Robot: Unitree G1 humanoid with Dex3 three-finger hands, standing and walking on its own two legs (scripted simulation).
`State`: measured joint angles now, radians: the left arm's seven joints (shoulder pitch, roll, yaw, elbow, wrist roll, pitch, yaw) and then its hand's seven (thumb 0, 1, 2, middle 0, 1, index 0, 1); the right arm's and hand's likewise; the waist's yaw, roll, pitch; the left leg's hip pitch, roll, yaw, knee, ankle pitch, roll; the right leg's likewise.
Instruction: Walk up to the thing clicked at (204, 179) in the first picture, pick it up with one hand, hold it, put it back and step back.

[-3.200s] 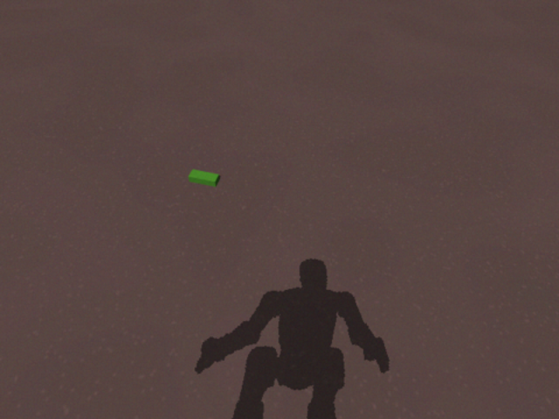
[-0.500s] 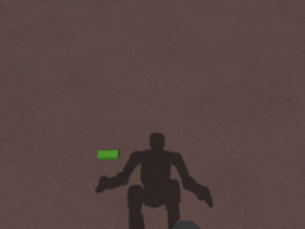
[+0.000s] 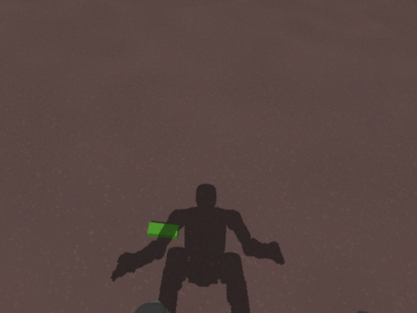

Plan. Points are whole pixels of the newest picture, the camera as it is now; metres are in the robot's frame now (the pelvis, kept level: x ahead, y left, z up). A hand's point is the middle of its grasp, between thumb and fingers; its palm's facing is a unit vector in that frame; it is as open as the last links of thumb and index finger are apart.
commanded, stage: walk up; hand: left
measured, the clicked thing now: (163, 230) +0.57 +0.18 -0.73
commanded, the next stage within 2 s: none
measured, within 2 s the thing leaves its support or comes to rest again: neither
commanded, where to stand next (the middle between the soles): +0.14 -0.01 m, yaw -1 degrees
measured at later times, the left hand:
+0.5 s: hand out of the picture +0.15 +0.28 -0.14, palm faces -0.09 -0.92 -0.38, open 7.3 cm
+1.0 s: hand (83, 312) +0.15 +0.24 -0.12, palm faces -0.08 -0.95 -0.31, open 7.3 cm
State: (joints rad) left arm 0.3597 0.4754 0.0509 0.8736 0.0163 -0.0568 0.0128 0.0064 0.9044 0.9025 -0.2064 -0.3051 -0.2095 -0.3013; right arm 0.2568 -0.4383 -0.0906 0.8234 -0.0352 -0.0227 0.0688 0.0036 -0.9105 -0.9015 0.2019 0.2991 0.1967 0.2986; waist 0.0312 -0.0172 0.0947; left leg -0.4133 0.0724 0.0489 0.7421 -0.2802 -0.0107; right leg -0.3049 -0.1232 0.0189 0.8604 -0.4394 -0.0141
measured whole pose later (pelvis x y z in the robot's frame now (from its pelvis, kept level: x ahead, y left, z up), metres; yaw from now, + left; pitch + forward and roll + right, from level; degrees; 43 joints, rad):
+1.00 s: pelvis +0.05 +0.00 +0.03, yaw -3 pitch -2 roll +0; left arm 0.10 0.34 0.01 1.09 0.01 0.00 -0.03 0.01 0.91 0.90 -0.20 -0.30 -0.21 -0.30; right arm 0.15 -0.39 0.00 1.11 -0.02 -0.04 0.00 0.00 -0.91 -0.90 0.20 0.30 0.20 0.30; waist 0.00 0.00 0.06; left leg -0.17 0.07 0.11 0.41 -0.19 -0.03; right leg -0.20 0.02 -0.03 0.41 -0.18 -0.04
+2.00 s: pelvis +0.07 +0.01 +0.04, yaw -4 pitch -2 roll +0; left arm 0.10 0.34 0.02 1.13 0.01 0.01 -0.02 0.00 0.91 0.90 -0.20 -0.30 -0.21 -0.30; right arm 0.09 -0.35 -0.01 1.14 -0.02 -0.03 0.00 0.00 -0.91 -0.90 0.20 0.30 0.20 0.30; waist 0.00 0.00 0.05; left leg -0.08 0.06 0.13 0.31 -0.19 -0.02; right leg -0.12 0.01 0.00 0.32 -0.17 -0.01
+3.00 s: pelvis +0.09 +0.00 +0.04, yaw -2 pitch -2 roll +0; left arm 0.10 0.35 0.00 1.16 0.01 -0.02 0.00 0.01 0.91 0.90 -0.20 -0.30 -0.21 -0.30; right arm 0.10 -0.35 0.01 1.14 -0.02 -0.01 0.00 0.00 -0.91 -0.90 0.20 0.30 0.20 0.30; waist 0.00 0.01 0.03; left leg -0.07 0.06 0.10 0.28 -0.18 -0.03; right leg -0.09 0.01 -0.04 0.29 -0.17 -0.02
